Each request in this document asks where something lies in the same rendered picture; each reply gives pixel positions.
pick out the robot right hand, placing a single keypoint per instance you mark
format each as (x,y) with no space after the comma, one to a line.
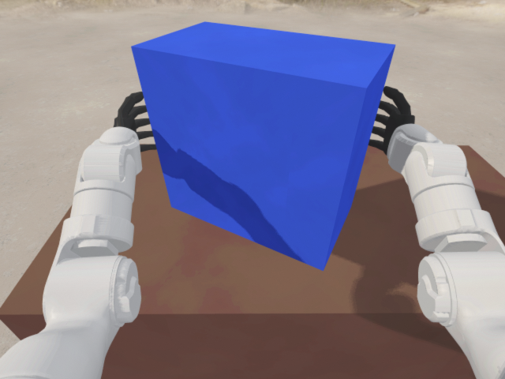
(399,115)

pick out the right robot forearm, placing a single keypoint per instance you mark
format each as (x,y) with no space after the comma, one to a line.
(449,215)

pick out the carton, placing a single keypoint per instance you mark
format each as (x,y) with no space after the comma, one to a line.
(263,132)

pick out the pedestal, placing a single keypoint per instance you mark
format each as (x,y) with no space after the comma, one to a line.
(215,305)

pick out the left robot upper arm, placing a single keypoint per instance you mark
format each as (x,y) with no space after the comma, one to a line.
(88,300)

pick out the robot left hand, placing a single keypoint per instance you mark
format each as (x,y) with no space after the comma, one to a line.
(126,114)

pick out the left robot forearm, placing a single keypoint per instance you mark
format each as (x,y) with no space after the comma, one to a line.
(100,220)

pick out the right robot upper arm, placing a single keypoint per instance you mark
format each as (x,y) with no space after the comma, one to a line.
(465,293)

